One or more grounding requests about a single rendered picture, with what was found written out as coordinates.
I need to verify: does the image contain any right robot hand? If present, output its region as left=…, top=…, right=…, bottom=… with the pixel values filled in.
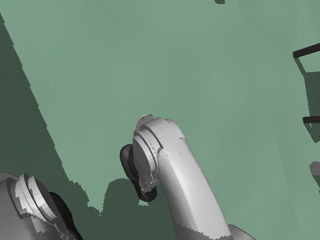
left=228, top=224, right=256, bottom=240

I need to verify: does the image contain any right robot foot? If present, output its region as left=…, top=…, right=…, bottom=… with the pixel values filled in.
left=119, top=144, right=157, bottom=202

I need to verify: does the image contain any left robot foot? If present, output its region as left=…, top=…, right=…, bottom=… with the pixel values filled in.
left=49, top=192, right=83, bottom=240

